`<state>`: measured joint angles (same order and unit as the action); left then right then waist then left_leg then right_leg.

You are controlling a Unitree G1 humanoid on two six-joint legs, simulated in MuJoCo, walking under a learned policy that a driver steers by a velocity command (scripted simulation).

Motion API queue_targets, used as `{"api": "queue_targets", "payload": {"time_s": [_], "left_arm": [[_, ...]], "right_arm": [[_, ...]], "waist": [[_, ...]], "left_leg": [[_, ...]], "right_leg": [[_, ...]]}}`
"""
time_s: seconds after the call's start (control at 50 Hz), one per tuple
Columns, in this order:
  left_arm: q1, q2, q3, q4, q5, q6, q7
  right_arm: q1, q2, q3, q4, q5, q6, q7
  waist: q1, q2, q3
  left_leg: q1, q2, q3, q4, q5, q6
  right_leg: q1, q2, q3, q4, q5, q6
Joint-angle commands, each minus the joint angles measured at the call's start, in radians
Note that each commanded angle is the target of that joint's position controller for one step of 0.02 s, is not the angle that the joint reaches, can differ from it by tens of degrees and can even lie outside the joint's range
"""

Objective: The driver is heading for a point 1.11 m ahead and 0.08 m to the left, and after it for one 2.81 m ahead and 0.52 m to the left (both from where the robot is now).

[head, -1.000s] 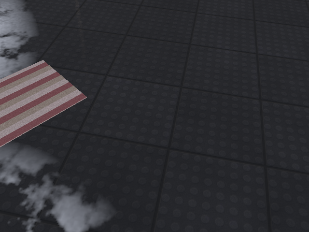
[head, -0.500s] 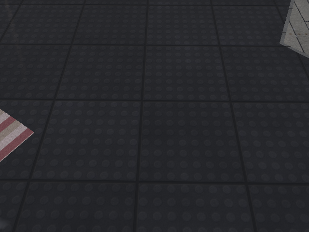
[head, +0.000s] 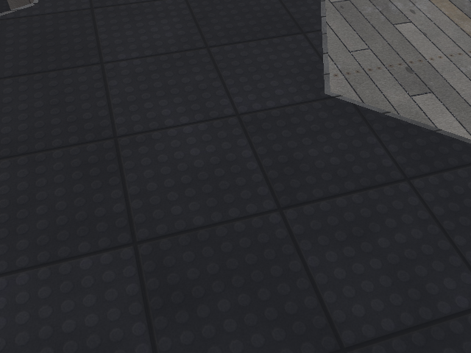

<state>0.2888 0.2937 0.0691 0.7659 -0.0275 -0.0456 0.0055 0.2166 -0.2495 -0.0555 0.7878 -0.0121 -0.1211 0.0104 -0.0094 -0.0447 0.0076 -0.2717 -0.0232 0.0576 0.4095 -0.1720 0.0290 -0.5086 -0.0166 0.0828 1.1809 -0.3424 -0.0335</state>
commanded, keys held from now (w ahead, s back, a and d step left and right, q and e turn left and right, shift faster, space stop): w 0.98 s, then no key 0.02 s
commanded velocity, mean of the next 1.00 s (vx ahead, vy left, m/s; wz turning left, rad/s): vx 0.50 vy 0.00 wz -0.10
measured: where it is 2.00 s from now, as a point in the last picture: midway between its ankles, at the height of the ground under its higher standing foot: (255, 276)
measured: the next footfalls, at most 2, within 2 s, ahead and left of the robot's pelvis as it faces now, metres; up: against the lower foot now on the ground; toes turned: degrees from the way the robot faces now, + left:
right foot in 0.34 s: +0.33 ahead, -0.16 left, +0.00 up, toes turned -6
left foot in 0.88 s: +0.65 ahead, +0.05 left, +0.00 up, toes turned -1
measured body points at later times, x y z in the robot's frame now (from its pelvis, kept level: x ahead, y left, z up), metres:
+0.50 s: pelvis +0.26 -0.07 +0.00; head +0.29 -0.09 +0.45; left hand +0.40 +0.19 -0.10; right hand +0.32 -0.35 -0.13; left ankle +0.23 +0.10 -0.65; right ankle +0.29 -0.16 -0.74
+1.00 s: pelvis +0.54 -0.03 -0.01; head +0.57 -0.02 +0.44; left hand +0.60 +0.24 -0.14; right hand +0.67 -0.30 -0.11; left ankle +0.61 +0.06 -0.74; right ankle +0.41 -0.16 -0.65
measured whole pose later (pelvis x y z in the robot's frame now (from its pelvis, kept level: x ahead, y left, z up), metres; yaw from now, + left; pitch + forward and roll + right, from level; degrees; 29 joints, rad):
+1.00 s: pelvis +0.54 -0.03 -0.01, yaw -4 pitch +2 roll +0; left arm 0.33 0.28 0.05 0.87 -0.03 -0.08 0.00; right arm 0.15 -0.26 -0.05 0.79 0.00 -0.09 0.03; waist 0.01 -0.02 0.02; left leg -0.39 -0.02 0.06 0.51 -0.16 0.05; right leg -0.36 -0.02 0.03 1.16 -0.41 -0.03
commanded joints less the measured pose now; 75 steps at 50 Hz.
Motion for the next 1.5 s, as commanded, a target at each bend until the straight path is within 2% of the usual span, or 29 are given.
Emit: {"api": "queue_targets", "payload": {"time_s": [0.02, 0.1, 0.24, 0.28, 0.32, 0.34, 0.36, 0.38, 0.4, 0.46, 0.56, 0.68, 0.8, 0.84, 0.88, 0.9, 0.92, 0.94, 0.96, 1.0, 1.06, 1.12, 1.24, 1.32, 1.34, 1.36, 1.38, 1.4, 1.5], "left_arm": [[0.002, 0.025, 0.010, -0.080, 0.001, -0.005, -0.005], [-0.106, 0.007, -0.005, -0.121, 0.017, -0.015, -0.013], [-0.310, 0.012, -0.014, -0.189, 0.002, -0.034, -0.043], [-0.301, 0.036, -0.006, -0.197, 0.003, -0.038, -0.049], [-0.110, 0.093, 0.029, -0.140, 0.014, -0.039, -0.043], [0.062, 0.151, 0.055, -0.096, 0.020, -0.035, -0.032], [0.171, 0.262, 0.076, -0.081, 0.040, -0.028, -0.021], [0.192, 0.222, 0.062, -0.076, 0.026, -0.029, -0.024], [0.126, 0.163, 0.040, -0.077, 0.022, -0.033, -0.029], [-0.051, 0.064, 0.011, -0.091, 0.027, -0.040, -0.040], [-0.030, 0.093, 0.024, -0.044, 0.029, -0.066, -0.031], [0.062, 0.126, 0.028, 0.014, 0.016, -0.052, -0.008], [0.127, 0.147, 0.036, 0.074, 0.005, -0.026, 0.002], [0.105, 0.162, 0.040, 0.077, 0.006, -0.017, 0.005], [0.086, 0.132, 0.025, 0.068, 0.015, -0.009, 0.009], [0.177, 0.039, -0.006, 0.038, 0.027, -0.023, 0.005], [0.203, 0.010, -0.019, 0.055, 0.019, -0.046, -0.002], [0.123, 0.113, 0.007, 0.041, -0.006, -0.063, -0.009], [0.036, 0.122, 0.007, 0.016, -0.018, -0.070, -0.012], [-0.012, 0.105, 0.014, 0.011, 0.010, -0.057, -0.002], [0.064, 0.051, 0.010, 0.038, 0.023, -0.021, 0.009], [0.002, 0.022, 0.000, 0.018, 0.034, -0.012, 0.015], [-0.152, 0.029, -0.004, -0.007, 0.030, -0.013, -0.002], [-0.103, 0.070, 0.013, 0.012, 0.047, -0.023, -0.006], [-0.071, 0.128, 0.027, 0.018, 0.055, -0.025, 0.002], [-0.071, 0.157, 0.029, 0.019, 0.059, -0.016, 0.010], [-0.063, 0.065, 0.009, 0.026, 0.051, -0.001, 0.011], [-0.079, 0.023, -0.005, 0.029, 0.044, 0.007, 0.009], [-0.187, 0.140, 0.031, 0.007, 0.051, 0.023, 0.042]], "right_arm": [[0.045, -0.114, -0.029, -0.018, 0.007, -0.017, 0.007], [0.066, -0.153, -0.040, 0.011, 0.019, -0.009, 0.002], [0.170, -0.195, -0.044, 0.068, 0.040, 0.027, -0.003], [0.165, -0.209, -0.047, 0.078, 0.046, 0.038, -0.007], [0.144, -0.211, -0.043, 0.080, 0.048, 0.048, -0.013], [0.139, -0.180, -0.028, 0.066, 0.034, 0.046, -0.017], [0.210, -0.075, 0.007, 0.026, 0.012, 0.029, -0.013], [0.221, -0.094, 0.008, 0.039, 0.023, 0.004, -0.007], [0.149, -0.165, -0.015, 0.019, 0.053, -0.005, 0.000], [0.072, -0.148, -0.021, 0.012, 0.026, 0.012, -0.009], [0.034, -0.098, -0.016, -0.004, 0.015, 0.051, -0.014], [-0.169, -0.065, 0.001, -0.058, 0.021, 0.034, 0.006], [-0.275, -0.087, 0.002, -0.118, 0.029, 0.020, 0.039], [-0.207, -0.117, -0.010, -0.106, 0.027, 0.016, 0.041], [0.068, -0.198, -0.051, -0.030, 0.019, 0.016, 0.026], [0.205, -0.300, -0.074, -0.013, -0.005, 0.019, 0.017], [0.239, -0.264, -0.064, 0.005, 0.014, 0.025, 0.021], [0.188, -0.201, -0.043, -0.003, 0.024, 0.027, 0.021], [0.120, -0.169, -0.034, -0.018, 0.022, 0.030, 0.017], [0.005, -0.117, -0.016, -0.033, 0.004, 0.025, 0.021], [-0.017, -0.119, -0.015, -0.015, -0.003, 0.009, 0.024], [-0.024, -0.144, -0.021, 0.009, -0.002, 0.016, 0.004], [0.037, -0.161, -0.019, 0.064, 0.009, 0.050, -0.011], [0.021, -0.139, -0.013, 0.087, 0.026, 0.069, -0.017], [0.064, -0.113, -0.005, 0.090, 0.006, 0.064, -0.019], [0.192, -0.062, 0.010, 0.111, -0.012, 0.054, -0.014], [0.195, -0.037, 0.023, 0.128, -0.003, 0.061, -0.018], [0.130, -0.068, 0.017, 0.113, 0.014, 0.080, -0.023], [0.035, -0.156, -0.026, 0.066, 0.024, 0.164, -0.050]], "waist": [[0.001, 0.134, -0.014], [-0.009, 0.106, -0.003], [-0.068, 0.137, 0.049], [-0.039, 0.153, 0.042], [0.075, 0.139, -0.075], [0.147, 0.098, -0.190], [0.126, -0.145, -0.319], [0.128, -0.197, -0.420], [0.116, -0.126, -0.263], [0.019, -0.036, -0.062], [-0.015, -0.014, -0.011], [0.058, -0.008, 0.040], [0.076, -0.021, 0.066], [0.031, -0.043, 0.020], [-0.098, -0.011, -0.165], [-0.092, 0.182, -0.337], [-0.090, 0.336, -0.433], [-0.103, 0.239, -0.303], [-0.086, 0.174, -0.185], [-0.016, 0.108, -0.050], [0.047, 0.109, -0.048], [0.051, 0.118, -0.051], [-0.015, 0.129, -0.066], [0.029, 0.101, -0.082], [0.016, 0.034, -0.127], [-0.053, -0.104, -0.216], [-0.019, -0.152, -0.263], [-0.005, -0.132, -0.232], [0.005, -0.125, -0.120]], "left_leg": [[0.157, 0.265, -0.253, -0.234, 0.138, 0.172], [0.190, 0.262, -0.159, -0.261, 0.262, 0.185], [0.253, 0.282, -0.095, -0.232, 0.241, 0.146], [0.297, 0.304, -0.094, -0.182, 0.333, 0.129], [0.264, 0.253, -0.026, 0.049, 0.607, 0.089], [0.108, 0.206, 0.014, 0.282, 0.500, 0.049], [-0.288, 0.059, 0.037, 0.685, 0.002, -0.018], [-0.433, 0.010, -0.125, 0.861, -0.412, -0.017], [-0.533, 0.071, -0.146, 0.922, -0.360, -0.006], [-0.421, 0.174, -0.116, 0.769, -0.143, -0.005], [-0.408, 0.184, -0.113, 0.610, 0.031, -0.041], [-0.399, 0.136, -0.076, 0.257, 0.291, -0.036], [-0.408, 0.101, -0.070, 0.117, 0.166, 0.014], [-0.281, 0.061, -0.035, 0.094, 0.098, 0.043], [0.143, 0.061, -0.035, 0.099, 0.149, 0.106], [0.553, 0.325, -0.419, 0.108, 0.114, 0.240], [0.690, 0.432, -0.788, -0.064, -0.034, 0.332], [0.603, 0.398, -0.702, -0.094, -0.139, 0.279], [0.461, 0.361, -0.557, -0.110, -0.119, 0.239], [0.194, 0.287, -0.378, -0.170, 0.115, 0.204], [0.060, 0.251, -0.213, -0.184, 0.579, 0.215], [0.043, 0.219, -0.104, -0.184, 0.715, 0.203], [0.131, 0.215, -0.081, -0.147, 0.570, 0.168], [0.158, 0.186, -0.112, 0.013, 0.413, 0.105], [0.112, 0.124, -0.082, 0.098, 0.302, 0.054], [-0.037, 0.057, -0.055, 0.202, -0.022, 0.000], [-0.085, 0.036, -0.064, 0.270, -0.291, -0.034], [-0.110, 0.043, -0.081, 0.285, -0.373, -0.044], [-0.159, 0.062, -0.081, 0.568, -0.391, -0.062]], "right_leg": [[-0.179, -0.074, 0.037, -0.056, 0.056, 0.008], [-0.210, -0.093, -0.003, -0.288, 0.212, 0.020], [-0.115, -0.049, -0.090, -0.579, 0.288, -0.006], [-0.063, -0.029, -0.103, -0.625, 0.227, -0.038], [0.236, 0.032, -0.151, -0.694, 0.258, -0.086], [0.512, -0.043, -0.065, -0.662, 0.288, -0.127], [0.871, -0.310, 0.379, -0.706, 0.194, -0.264], [0.913, -0.395, 0.678, -0.853, 0.108, -0.330], [0.802, -0.357, 0.537, -0.864, 0.087, -0.282], [0.421, -0.222, 0.217, -0.944, 0.263, -0.205], [0.322, -0.197, 0.088, -1.042, 0.395, -0.226], [0.382, -0.171, -0.005, -1.057, 0.352, -0.178], [0.561, -0.247, 0.017, -0.963, 0.413, -0.155], [0.586, -0.242, 0.006, -0.878, 0.615, -0.131], [0.458, -0.150, -0.070, -0.537, 0.749, -0.076], [0.095, -0.030, -0.118, -0.141, 0.386, -0.011], [-0.137, 0.082, -0.017, 0.082, -0.219, 0.016], [-0.249, 0.015, 0.047, 0.168, -0.202, 0.000], [-0.270, -0.037, 0.015, 0.148, -0.117, -0.012], [-0.173, -0.105, -0.008, 0.011, 0.007, -0.004], [-0.030, -0.100, -0.028, -0.073, 0.032, 0.034], [-0.019, -0.093, -0.046, -0.266, 0.174, 0.059], [0.071, -0.043, -0.057, -0.575, 0.372, 0.046], [0.218, -0.020, -0.063, -0.770, 0.459, -0.010], [0.349, -0.101, 0.013, -0.753, 0.824, -0.041], [0.567, -0.233, 0.133, -0.681, 1.037, -0.147], [0.585, -0.298, 0.204, -0.701, 0.936, -0.224], [0.531, -0.295, 0.227, -0.747, 0.745, -0.228], [0.297, -0.324, 0.194, -0.907, 0.314, -0.210]]}}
